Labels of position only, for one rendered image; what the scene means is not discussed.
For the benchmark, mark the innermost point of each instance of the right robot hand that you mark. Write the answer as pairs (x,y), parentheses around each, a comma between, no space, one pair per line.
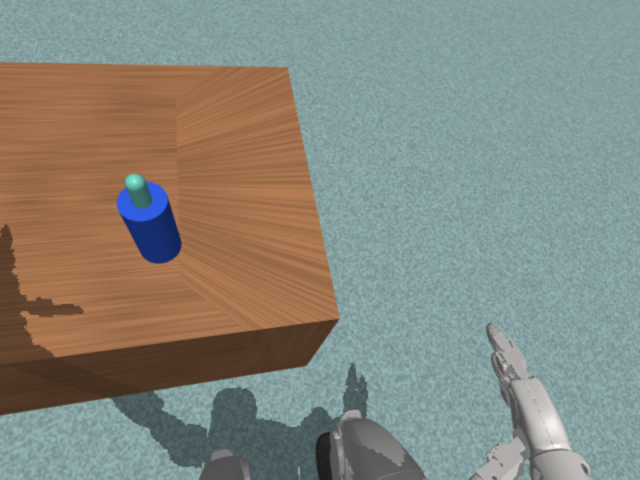
(536,421)

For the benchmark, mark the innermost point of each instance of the right robot foot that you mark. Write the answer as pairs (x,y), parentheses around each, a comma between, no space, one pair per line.
(323,448)

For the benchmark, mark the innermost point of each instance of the right robot arm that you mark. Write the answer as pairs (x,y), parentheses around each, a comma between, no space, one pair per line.
(558,464)

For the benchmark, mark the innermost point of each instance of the bottle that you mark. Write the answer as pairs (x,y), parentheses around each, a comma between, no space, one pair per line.
(146,211)

